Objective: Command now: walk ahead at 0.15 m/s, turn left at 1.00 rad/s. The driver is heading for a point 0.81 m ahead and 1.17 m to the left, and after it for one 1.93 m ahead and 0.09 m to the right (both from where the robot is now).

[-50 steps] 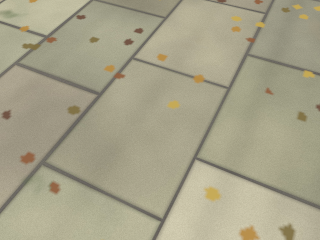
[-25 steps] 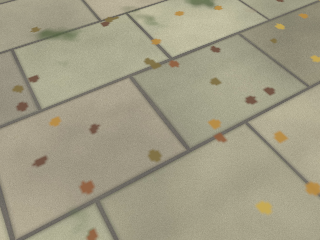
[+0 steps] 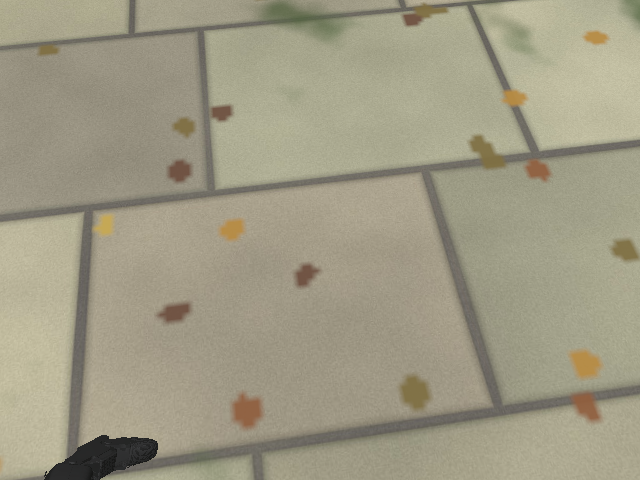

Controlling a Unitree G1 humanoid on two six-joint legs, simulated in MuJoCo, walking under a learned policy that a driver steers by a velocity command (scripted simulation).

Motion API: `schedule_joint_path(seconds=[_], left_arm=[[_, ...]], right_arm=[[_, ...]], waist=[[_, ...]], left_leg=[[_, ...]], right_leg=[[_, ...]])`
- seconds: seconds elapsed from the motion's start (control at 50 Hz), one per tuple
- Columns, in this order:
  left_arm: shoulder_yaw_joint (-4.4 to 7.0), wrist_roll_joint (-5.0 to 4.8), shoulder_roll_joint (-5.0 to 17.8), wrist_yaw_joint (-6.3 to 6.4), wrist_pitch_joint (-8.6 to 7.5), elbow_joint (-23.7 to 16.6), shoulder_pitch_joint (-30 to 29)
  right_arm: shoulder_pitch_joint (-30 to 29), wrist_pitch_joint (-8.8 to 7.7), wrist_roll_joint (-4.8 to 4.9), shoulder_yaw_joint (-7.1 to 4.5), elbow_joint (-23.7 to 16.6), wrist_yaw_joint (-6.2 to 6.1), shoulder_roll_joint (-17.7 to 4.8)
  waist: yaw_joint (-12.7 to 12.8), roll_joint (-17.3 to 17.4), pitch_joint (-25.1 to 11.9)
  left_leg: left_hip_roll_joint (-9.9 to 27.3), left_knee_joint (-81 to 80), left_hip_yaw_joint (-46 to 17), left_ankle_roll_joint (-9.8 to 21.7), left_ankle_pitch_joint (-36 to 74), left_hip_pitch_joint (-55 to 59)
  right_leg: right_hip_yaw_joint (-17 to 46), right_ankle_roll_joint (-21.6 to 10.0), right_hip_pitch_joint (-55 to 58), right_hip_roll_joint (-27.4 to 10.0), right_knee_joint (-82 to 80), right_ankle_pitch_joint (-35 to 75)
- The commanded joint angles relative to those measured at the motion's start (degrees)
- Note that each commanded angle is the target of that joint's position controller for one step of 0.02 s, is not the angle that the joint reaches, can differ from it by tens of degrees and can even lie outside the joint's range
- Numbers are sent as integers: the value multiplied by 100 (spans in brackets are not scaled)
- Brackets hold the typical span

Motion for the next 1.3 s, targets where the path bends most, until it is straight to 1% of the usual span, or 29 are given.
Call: schedule_joint_path(seconds=[0.02, 0.14, 0.22, 0.24, 0.26, 0.28, 0.3, 0.32, 0.38, 0.52, 0.6, 0.68, 0.7, 0.72, 0.74, 0.76, 0.78, 0.8, 0.86, 0.92, 1.02, 1.06, 1.12, 1.18, 1.2, 1.22, 1.24, 1.26, 1.3], left_arm=[[180, -28, 641, 34, 89, -265, 387], [147, -164, 820, 59, -35, -382, -282], [178, -201, 931, 149, -180, -228, 159], [226, -164, 1052, 204, -223, -151, 356], [301, -138, 1417, 256, -202, -211, 402], [316, -163, 1565, 188, -104, -247, 636], [297, -208, 1259, 151, -53, -168, 688], [224, -221, 985, 125, -22, -193, 490], [211, -113, 966, 133, 18, -233, 186], [367, -62, 1106, 40, -53, 29, 887], [459, -57, 1224, -74, -74, 56, 854], [541, -197, 1362, -191, -39, 101, 1033], [549, -270, 1379, -204, -9, 121, 1025], [536, -292, 1299, -229, 13, 180, 1207], [390, -167, 713, -271, 74, -7, 1535], [357, -35, 850, -172, 189, -300, 1015], [397, -100, 1001, -129, 237, -243, 743], [391, -208, 951, -119, 219, -175, 721], [453, -122, 1111, -144, 227, 244, 1230], [409, -178, 909, -187, 282, 347, 1278], [352, -157, 708, -168, 311, 381, 1043], [349, -94, 714, -199, 262, 361, 887], [302, -159, 580, -146, 176, 388, 839], [211, -158, 339, -40, 47, 631, 1355], [202, -82, 458, 2, -39, 673, 1437], [236, -17, 873, 23, -121, 606, 1339], [275, -135, 1038, -31, -115, 646, 1036], [188, -152, 733, -76, -125, 618, 765], [158, -151, 652, -77, -129, 634, 760]], right_arm=[[-39, -22, 25, -310, -465, -46, -1000], [260, 95, -29, -388, -419, -36, -1082], [-218, 94, 25, -368, -559, -4, -1036], [-204, 71, 85, -325, -573, -12, -892], [377, 56, 103, -191, -589, -47, -357], [432, 89, -32, -281, -692, -59, -872], [159, 122, -212, -362, -620, -29, -1189], [65, 167, -203, -386, -546, 42, -1201], [117, 299, -11, -330, -503, 237, -1033], [-776, 369, 14, -133, -883, 358, -691], [-1056, 381, 55, -48, -1075, 428, -505], [-1170, 387, 29, -80, -1187, 374, -532], [-911, 349, -44, -91, -1114, 329, -508], [-401, 268, -147, -162, -930, 238, -735], [-284, 185, -137, -267, -959, 130, -1438], [34, 151, 60, -426, -1040, 88, -1796], [60, 147, 70, -312, -910, 64, -1372], [-342, 161, 41, -180, -883, 16, -1048], [-975, 149, 36, -3, -867, -56, -668], [-816, 47, 0, 40, -691, -25, -638], [-630, -3, -63, 104, -411, -3, -573], [-396, 5, -99, 93, -242, 27, -619], [-523, -24, -107, 142, -106, 21, -515], [-756, -81, -8, 237, 21, -45, -355], [-672, -133, -2, 324, 50, -65, -138], [-406, -149, 11, 368, 95, -63, 48], [-357, -73, -17, 318, 210, -67, -103], [-359, -37, -84, 317, 326, -56, -200], [-392, -44, -41, 281, 555, -38, -324]], waist=[[322, 41, -1569], [30, 585, -1156], [365, 806, -987], [429, 423, -1065], [109, -829, -1519], [298, -1251, -1841], [337, -742, -1485], [278, -486, -1174], [163, -775, -947], [540, -948, -922], [542, -1052, -1018], [555, -1123, -1065], [353, -930, -1133], [77, -174, -1317], [374, 1584, -1354], [-143, 1616, -1688], [-148, 1009, -1596], [76, 948, -1202], [471, 850, -1090], [458, 573, -1156], [321, 657, -925], [196, 720, -836], [289, 608, -611], [692, 301, -902], [672, 58, -1058], [454, -573, -1083], [265, -889, -795], [202, -787, -700], [338, -651, -589]], left_leg=[[1528, -283, -1847, 212, 2810, 572], [1507, 71, -2653, 111, 2541, 1438], [1181, 351, -2932, -328, 1742, 817], [864, 881, -2563, -604, 345, 222], [318, 2210, -1418, -879, -2513, -579], [-14, 3034, -395, -973, -3484, -1219], [490, 3746, -221, -1054, -2891, -1416], [715, 3985, -140, -1102, -2406, -1356], [890, 4643, 302, -1248, -1734, -1181], [1483, 3558, 787, -1266, -1575, -1448], [1617, 2399, 1126, -1068, -1661, -545], [1438, 1228, 1456, -831, -1680, 167], [1346, 493, 1389, -716, -1290, 705], [1528, -403, 722, -545, -501, 1654], [3263, -534, -1484, -176, 2043, 2441], [3854, -345, -2051, 869, 3593, 2079], [3529, -328, -1392, 861, 3402, 2108], [3144, -443, -914, 676, 2950, 1675], [2483, -571, -278, 325, 2695, 1319], [2501, -693, -338, 326, 2427, 1349], [2525, -887, -603, 372, 1235, 1180], [2500, -1262, -957, 451, -922, 1092], [2480, -1076, -1015, 419, -279, 825], [2276, -525, -821, 79, 596, 420], [2106, -405, -761, -225, 307, 60], [1635, -58, -324, -448, -388, -224], [1246, -220, 102, -510, -949, 432], [1352, -416, 67, -528, -667, 844], [1442, -557, -125, -518, 56, 998]], right_leg=[[-74, -72, 821, 329, -322, 549], [260, -233, 771, 814, -1650, 220], [229, -326, 2465, 978, -3689, 620], [462, -451, 3389, 453, -4349, 1319], [1590, -906, 4516, -1129, -4242, 2377], [2781, -1681, 4534, -1963, -4235, 3119], [2353, -1810, 4249, -1785, -4187, 3377], [1545, -1663, 3866, -1377, -4134, 3239], [210, -1447, 3309, -703, -4167, 3483], [-513, -1568, 3862, -1089, -4238, 3367], [-1148, -1385, 3553, -1209, -4062, 3253], [-1518, -1049, 3419, -1407, -3434, 3090], [-1672, -856, 3115, -1346, -2934, 2958], [-1904, -528, 2416, -1073, -1943, 2306], [-2114, -163, 891, -356, -372, -1713], [-1230, 0, 355, 197, 421, -2066], [-864, -25, 342, 8, 689, -1593], [-768, -100, 466, 20, 570, -1087], [-811, -159, 1038, 153, 305, -285], [-750, -224, 1205, 266, -61, -156], [-673, -349, 1522, 364, -1219, -235], [-746, -422, 1563, 441, -1523, -320], [-714, -531, 2021, 534, -2274, -440], [-757, -688, 3460, 590, -4017, 714], [-216, -719, 4105, 102, -4394, 1208], [693, -898, 4254, -740, -4629, 1412], [818, -1255, 3196, -963, -4476, 1748], [579, -1200, 2944, -738, -4476, 1517], [110, -872, 2997, -204, -4382, 1370]])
